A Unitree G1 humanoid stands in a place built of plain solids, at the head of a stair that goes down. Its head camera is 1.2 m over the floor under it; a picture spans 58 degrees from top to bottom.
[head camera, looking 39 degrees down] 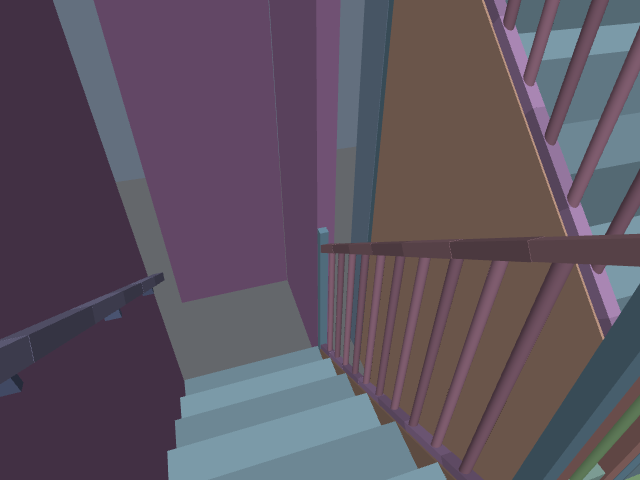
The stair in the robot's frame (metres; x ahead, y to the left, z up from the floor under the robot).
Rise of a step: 0.21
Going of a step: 0.26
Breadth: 0.90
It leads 17 degrees to the left of straight ahead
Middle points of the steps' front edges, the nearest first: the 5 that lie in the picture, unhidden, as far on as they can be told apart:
0.74 0.13 -0.42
0.99 0.21 -0.62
1.23 0.29 -0.83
1.48 0.37 -1.04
1.73 0.44 -1.25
